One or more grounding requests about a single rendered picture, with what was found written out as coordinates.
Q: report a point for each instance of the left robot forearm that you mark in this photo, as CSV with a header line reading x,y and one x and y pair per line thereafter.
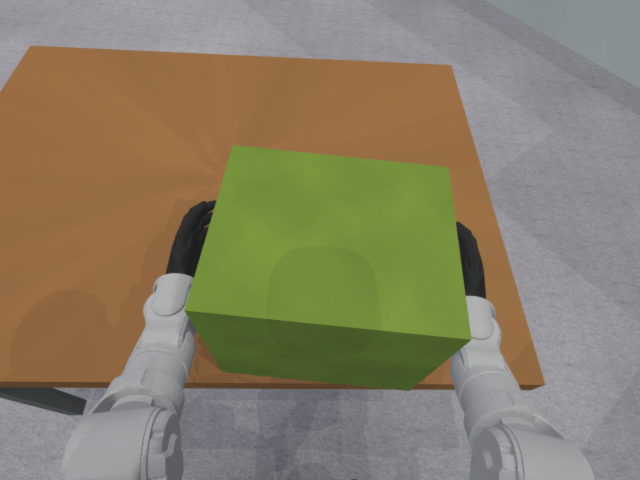
x,y
159,365

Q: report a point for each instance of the robot right upper arm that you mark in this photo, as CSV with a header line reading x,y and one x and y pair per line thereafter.
x,y
502,452

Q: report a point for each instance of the robot right hand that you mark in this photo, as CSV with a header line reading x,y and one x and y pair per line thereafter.
x,y
472,267

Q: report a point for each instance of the robot left upper arm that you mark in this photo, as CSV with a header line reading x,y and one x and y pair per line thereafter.
x,y
133,444

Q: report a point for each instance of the table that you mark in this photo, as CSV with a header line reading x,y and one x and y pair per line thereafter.
x,y
103,152

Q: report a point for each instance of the right robot forearm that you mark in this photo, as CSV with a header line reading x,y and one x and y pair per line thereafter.
x,y
485,386

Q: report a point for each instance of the carton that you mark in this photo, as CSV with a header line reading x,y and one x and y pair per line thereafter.
x,y
331,269

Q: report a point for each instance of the robot left hand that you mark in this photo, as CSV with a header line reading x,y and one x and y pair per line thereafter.
x,y
189,239

